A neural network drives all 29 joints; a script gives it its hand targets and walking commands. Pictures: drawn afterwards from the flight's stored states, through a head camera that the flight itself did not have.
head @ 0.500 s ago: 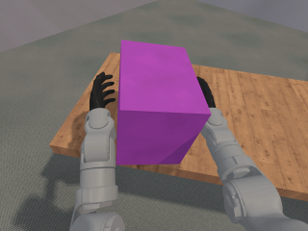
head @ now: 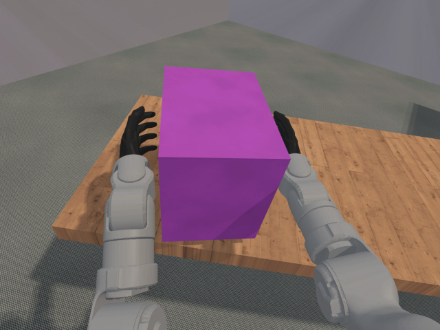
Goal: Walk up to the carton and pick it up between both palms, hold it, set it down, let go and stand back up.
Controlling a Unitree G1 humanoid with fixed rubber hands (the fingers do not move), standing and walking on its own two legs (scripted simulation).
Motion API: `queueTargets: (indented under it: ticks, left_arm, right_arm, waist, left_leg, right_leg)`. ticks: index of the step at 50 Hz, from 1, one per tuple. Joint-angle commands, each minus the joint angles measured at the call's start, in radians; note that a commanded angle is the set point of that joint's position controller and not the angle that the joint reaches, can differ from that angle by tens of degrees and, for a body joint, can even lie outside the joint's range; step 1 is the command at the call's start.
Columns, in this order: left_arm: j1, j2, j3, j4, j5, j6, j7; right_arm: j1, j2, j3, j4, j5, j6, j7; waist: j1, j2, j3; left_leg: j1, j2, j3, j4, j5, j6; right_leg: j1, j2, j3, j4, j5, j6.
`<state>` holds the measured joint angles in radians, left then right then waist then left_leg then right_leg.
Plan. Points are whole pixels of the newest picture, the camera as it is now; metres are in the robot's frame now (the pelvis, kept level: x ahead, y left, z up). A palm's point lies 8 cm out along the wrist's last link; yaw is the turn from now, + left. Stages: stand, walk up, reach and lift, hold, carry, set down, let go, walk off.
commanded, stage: reach and lift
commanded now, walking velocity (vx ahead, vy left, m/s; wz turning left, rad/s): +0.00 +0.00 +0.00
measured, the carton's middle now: (210, 153) +0.43 +0.06 +0.13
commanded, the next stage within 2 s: hold in 1.86 s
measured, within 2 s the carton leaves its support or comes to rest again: neither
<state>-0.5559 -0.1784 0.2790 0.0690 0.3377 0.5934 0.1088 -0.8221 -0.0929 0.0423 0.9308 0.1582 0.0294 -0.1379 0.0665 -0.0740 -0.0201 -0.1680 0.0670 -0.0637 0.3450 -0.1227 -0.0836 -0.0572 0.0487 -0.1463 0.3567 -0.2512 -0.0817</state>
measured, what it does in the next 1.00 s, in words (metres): stands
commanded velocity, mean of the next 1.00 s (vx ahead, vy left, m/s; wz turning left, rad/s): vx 0.00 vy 0.00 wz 0.00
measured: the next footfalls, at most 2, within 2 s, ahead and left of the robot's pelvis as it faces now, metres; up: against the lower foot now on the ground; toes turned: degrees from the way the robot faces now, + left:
none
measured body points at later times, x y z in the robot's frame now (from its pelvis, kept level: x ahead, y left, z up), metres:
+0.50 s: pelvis -0.02 +0.02 +0.00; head -0.05 +0.05 +0.45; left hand +0.34 +0.20 +0.21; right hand +0.40 -0.08 +0.18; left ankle +0.05 +0.17 -0.74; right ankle -0.03 -0.05 -0.74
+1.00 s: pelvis -0.01 +0.04 +0.00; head -0.07 +0.07 +0.45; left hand +0.37 +0.18 +0.22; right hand +0.39 -0.10 +0.20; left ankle +0.05 +0.17 -0.74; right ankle -0.03 -0.05 -0.74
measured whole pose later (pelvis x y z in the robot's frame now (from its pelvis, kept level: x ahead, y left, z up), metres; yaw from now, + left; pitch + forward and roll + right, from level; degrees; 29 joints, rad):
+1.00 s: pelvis -0.01 +0.04 +0.00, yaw -1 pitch -5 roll -1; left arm -0.72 -0.08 0.24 0.21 0.27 0.73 0.10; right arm -0.83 -0.11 0.00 0.80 0.26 0.27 -0.21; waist -0.02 -0.05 -0.05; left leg -0.17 0.04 -0.04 0.39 -0.13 -0.03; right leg -0.04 0.02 -0.11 0.34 -0.22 -0.03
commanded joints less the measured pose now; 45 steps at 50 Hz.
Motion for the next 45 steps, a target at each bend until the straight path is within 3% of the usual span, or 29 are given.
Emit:
queueTargets:
  ticks: [1,4,9,12,17,19,21,22,23,24,25,26,28,30,32,33,34,36,38,40,41,45]
  left_arm:
    - [-0.672,-0.449,-0.464,-0.119,-0.119,-0.045,-0.124]
    - [-0.613,-0.471,-0.508,-0.150,-0.125,-0.026,-0.125]
    - [-0.638,-0.482,-0.556,-0.214,-0.156,-0.021,-0.120]
    - [-0.630,-0.465,-0.541,-0.197,-0.158,-0.017,-0.127]
    - [-0.662,-0.491,-0.578,-0.209,-0.174,-0.022,-0.118]
    - [-0.682,-0.494,-0.574,-0.169,-0.171,-0.017,-0.115]
    - [-0.685,-0.485,-0.559,-0.134,-0.171,-0.014,-0.122]
    - [-0.693,-0.490,-0.567,-0.126,-0.165,-0.006,-0.118]
    - [-0.710,-0.479,-0.540,-0.097,-0.164,-0.005,-0.122]
    - [-0.751,-0.471,-0.527,-0.059,-0.159,-0.006,-0.124]
    - [-0.760,-0.465,-0.508,-0.046,-0.147,0.001,-0.123]
    - [-0.758,-0.452,-0.493,-0.019,-0.143,0.009,-0.125]
    - [-0.762,-0.470,-0.501,-0.022,-0.152,0.016,-0.125]
    - [-0.782,-0.457,-0.467,0.063,-0.138,0.032,-0.129]
    - [-0.891,-0.483,-0.497,0.021,-0.179,0.006,-0.122]
    - [-0.889,-0.486,-0.498,0.063,-0.175,0.004,-0.116]
    - [-0.938,-0.487,-0.488,0.064,-0.177,-0.014,-0.111]
    - [-0.946,-0.485,-0.491,0.081,-0.191,-0.016,-0.108]
    - [-0.942,-0.502,-0.524,0.065,-0.205,-0.011,-0.097]
    - [-0.931,-0.476,-0.514,0.071,-0.212,0.009,-0.102]
    - [-0.917,-0.480,-0.519,0.055,-0.218,0.020,-0.103]
    - [-0.929,-0.486,-0.516,0.053,-0.229,0.031,-0.110]
  right_arm:
    - [-0.856,0.520,0.235,-0.473,0.035,-0.099,0.075]
    - [-0.861,0.523,0.272,-0.567,0.054,-0.104,0.067]
    - [-0.859,0.557,0.305,-0.659,0.072,-0.072,0.048]
    - [-0.846,0.571,0.324,-0.679,0.068,-0.052,0.046]
    - [-0.865,0.569,0.319,-0.688,0.060,-0.051,0.057]
    - [-0.871,0.540,0.285,-0.650,0.049,-0.037,0.064]
    - [-0.886,0.550,0.283,-0.665,0.033,-0.039,0.066]
    - [-0.887,0.532,0.259,-0.623,0.032,-0.026,0.071]
    - [-0.901,0.541,0.258,-0.621,0.030,-0.021,0.072]
    - [-0.894,0.530,0.220,-0.554,0.010,-0.007,0.078]
    - [-0.888,0.528,0.200,-0.520,0.006,0.004,0.083]
    - [-0.866,0.538,0.184,-0.486,0.003,0.016,0.087]
    - [-0.912,0.548,0.199,-0.534,0.018,0.012,0.083]
    - [-0.921,0.540,0.168,-0.460,0.019,0.048,0.082]
    - [-1.007,0.573,0.160,-0.523,0.013,0.026,0.091]
    - [-0.998,0.565,0.134,-0.471,0.012,0.039,0.097]
    - [-1.007,0.572,0.107,-0.442,-0.005,0.037,0.107]
    - [-1.024,0.597,0.107,-0.472,0.002,0.043,0.108]
    - [-0.997,0.600,0.124,-0.446,0.036,0.068,0.102]
    - [-1.004,0.623,0.169,-0.491,0.072,0.097,0.081]
    - [-1.001,0.624,0.190,-0.510,0.104,0.114,0.070]
    - [-0.984,0.654,0.240,-0.523,0.154,0.170,0.037]
  waist:
    - [0.006,0.097,-0.523]
    - [-0.003,0.112,-0.561]
    - [-0.025,0.088,-0.596]
    - [-0.018,0.055,-0.596]
    - [-0.022,0.067,-0.652]
    - [-0.031,0.076,-0.618]
    - [-0.022,0.051,-0.609]
    - [-0.038,0.075,-0.577]
    - [-0.022,0.053,-0.565]
    - [-0.039,0.055,-0.503]
    - [-0.035,0.066,-0.468]
    - [-0.034,0.069,-0.423]
    - [-0.032,0.073,-0.483]
    - [-0.041,0.078,-0.406]
    - [-0.041,0.093,-0.516]
    - [-0.052,0.122,-0.474]
    - [-0.053,0.116,-0.475]
    - [-0.054,0.119,-0.504]
    - [-0.074,0.153,-0.521]
    - [-0.074,0.126,-0.543]
    - [-0.081,0.139,-0.560]
    - [-0.090,0.117,-0.534]
  left_leg:
    - [0.249,-0.082,0.052,0.057,0.387,0.070]
    - [0.300,-0.081,0.039,0.083,0.462,0.065]
    - [0.295,-0.084,0.032,0.084,0.447,0.069]
    - [0.297,-0.085,0.041,0.072,0.414,0.083]
    - [0.360,-0.074,0.039,0.069,0.418,0.075]
    - [0.363,-0.069,0.042,0.054,0.363,0.070]
    - [0.344,-0.070,0.052,0.036,0.323,0.088]
    - [0.348,-0.064,0.046,0.025,0.291,0.081]
    - [0.332,-0.068,0.057,0.014,0.251,0.094]
    - [0.307,-0.065,0.059,-0.008,0.178,0.098]
    - [0.295,-0.062,0.064,-0.023,0.126,0.102]
    - [0.281,-0.061,0.066,-0.034,0.090,0.108]
    - [0.291,-0.066,0.069,-0.018,0.139,0.109]
    - [0.263,-0.071,0.072,-0.034,0.062,0.117]
    - [0.253,-0.069,0.073,-0.025,0.072,0.115]
    - [0.259,-0.068,0.067,-0.028,0.053,0.112]
    - [0.256,-0.063,0.068,-0.031,0.036,0.109]
    - [0.258,-0.065,0.066,-0.012,0.055,0.112]
    - [0.304,-0.064,0.054,0.009,0.122,0.097]
    - [0.292,-0.077,0.053,0.035,0.175,0.103]
    - [0.296,-0.083,0.046,0.046,0.216,0.098]
    - [0.279,-0.093,0.031,0.052,0.245,0.088]
  right_leg:
    - [0.053,-0.056,0.055,-0.034,0.538,0.150]
    - [0.061,-0.043,0.049,-0.026,0.605,0.142]
    - [0.064,-0.033,0.049,-0.020,0.610,0.143]
    - [0.056,-0.033,0.057,-0.037,0.561,0.140]
    - [0.001,-0.019,0.045,-0.058,0.459,0.116]
    - [-0.050,-0.016,0.040,-0.075,0.350,0.105]
    - [-0.021,-0.024,0.048,-0.087,0.317,0.109]
    - [-0.054,-0.020,0.044,-0.090,0.270,0.103]
    - [-0.050,-0.026,0.048,-0.100,0.223,0.106]
    - [-0.082,-0.032,0.051,-0.109,0.148,0.106]
    - [-0.094,-0.035,0.053,-0.116,0.087,0.102]
    - [-0.091,-0.040,0.055,-0.120,0.062,0.102]
    - [-0.057,-0.040,0.061,-0.113,0.134,0.108]
    - [-0.058,-0.047,0.071,-0.127,0.058,0.111]
    - [-0.055,-0.050,0.067,-0.108,0.073,0.114]
    - [-0.082,-0.050,0.071,-0.108,0.041,0.108]
    - [-0.116,-0.046,0.062,-0.110,0.011,0.105]
    - [-0.105,-0.047,0.072,-0.104,0.047,0.107]
    - [-0.104,-0.037,0.074,-0.098,0.091,0.100]
    - [-0.048,-0.037,0.089,-0.090,0.182,0.113]
    - [-0.016,-0.033,0.093,-0.079,0.233,0.119]
    - [0.001,-0.024,0.099,-0.076,0.287,0.136]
